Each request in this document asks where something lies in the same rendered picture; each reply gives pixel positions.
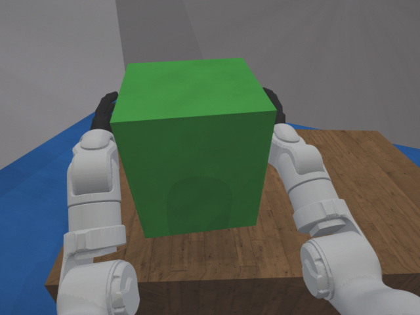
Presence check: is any carton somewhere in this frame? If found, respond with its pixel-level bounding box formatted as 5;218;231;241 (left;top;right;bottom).
110;58;277;238

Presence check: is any robot right upper arm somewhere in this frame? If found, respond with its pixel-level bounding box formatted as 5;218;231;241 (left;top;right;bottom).
301;231;420;315

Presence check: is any right robot forearm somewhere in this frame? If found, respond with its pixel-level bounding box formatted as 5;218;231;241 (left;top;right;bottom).
268;123;382;279

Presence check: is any right robot hand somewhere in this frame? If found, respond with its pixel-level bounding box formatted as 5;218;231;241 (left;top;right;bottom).
263;87;286;124

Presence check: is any pedestal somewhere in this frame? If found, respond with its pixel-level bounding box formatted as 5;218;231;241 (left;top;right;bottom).
44;129;420;315

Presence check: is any left robot forearm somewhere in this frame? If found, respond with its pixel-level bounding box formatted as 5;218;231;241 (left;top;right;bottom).
56;129;127;315

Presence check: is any robot left upper arm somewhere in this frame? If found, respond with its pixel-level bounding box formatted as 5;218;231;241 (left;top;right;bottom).
58;259;140;315

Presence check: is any left robot hand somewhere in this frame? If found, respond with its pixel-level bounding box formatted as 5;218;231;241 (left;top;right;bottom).
90;91;118;134

